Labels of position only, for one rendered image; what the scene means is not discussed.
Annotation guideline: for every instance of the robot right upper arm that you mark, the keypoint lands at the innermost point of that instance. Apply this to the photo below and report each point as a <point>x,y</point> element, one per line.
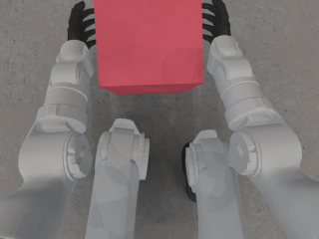
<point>270,156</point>

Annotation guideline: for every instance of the robot right hand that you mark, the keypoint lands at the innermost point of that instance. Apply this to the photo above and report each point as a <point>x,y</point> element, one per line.
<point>221,25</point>

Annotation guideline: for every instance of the right robot forearm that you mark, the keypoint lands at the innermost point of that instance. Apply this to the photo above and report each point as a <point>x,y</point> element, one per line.
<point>244,103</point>

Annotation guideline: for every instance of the robot left hand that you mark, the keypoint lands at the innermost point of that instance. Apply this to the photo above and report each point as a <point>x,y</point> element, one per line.
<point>77,27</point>

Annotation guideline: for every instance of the carton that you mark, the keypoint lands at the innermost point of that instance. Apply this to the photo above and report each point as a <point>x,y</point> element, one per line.
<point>149,46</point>

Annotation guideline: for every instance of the left robot forearm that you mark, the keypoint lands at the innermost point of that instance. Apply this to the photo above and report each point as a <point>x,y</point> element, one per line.
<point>67,94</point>

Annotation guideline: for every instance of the robot left shin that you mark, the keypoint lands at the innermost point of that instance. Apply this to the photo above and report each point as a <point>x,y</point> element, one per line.
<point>105,139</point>

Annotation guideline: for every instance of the robot right foot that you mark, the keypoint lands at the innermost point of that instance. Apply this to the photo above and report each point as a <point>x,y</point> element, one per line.
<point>191,195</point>

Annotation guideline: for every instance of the robot left upper arm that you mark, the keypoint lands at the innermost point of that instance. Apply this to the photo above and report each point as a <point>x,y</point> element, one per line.
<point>51,163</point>

